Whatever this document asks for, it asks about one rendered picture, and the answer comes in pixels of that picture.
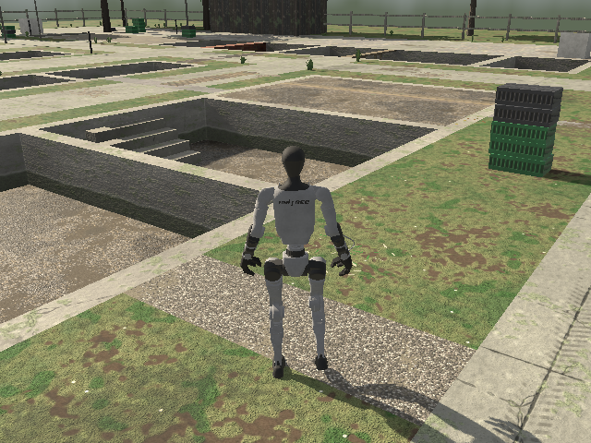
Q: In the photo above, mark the left robot hand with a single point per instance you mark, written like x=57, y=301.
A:
x=251, y=262

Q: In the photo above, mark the robot right forearm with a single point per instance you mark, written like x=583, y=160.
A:
x=340, y=244

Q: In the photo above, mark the right robot upper arm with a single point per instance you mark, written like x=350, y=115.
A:
x=323, y=194

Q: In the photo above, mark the robot left forearm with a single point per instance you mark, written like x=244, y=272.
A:
x=250, y=245

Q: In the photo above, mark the left robot upper arm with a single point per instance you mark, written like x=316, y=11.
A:
x=265, y=195

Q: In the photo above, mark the robot right thigh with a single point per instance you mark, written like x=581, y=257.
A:
x=316, y=277

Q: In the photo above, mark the robot right foot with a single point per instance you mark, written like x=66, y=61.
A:
x=321, y=363

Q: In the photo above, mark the right robot hand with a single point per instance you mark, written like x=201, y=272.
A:
x=347, y=263

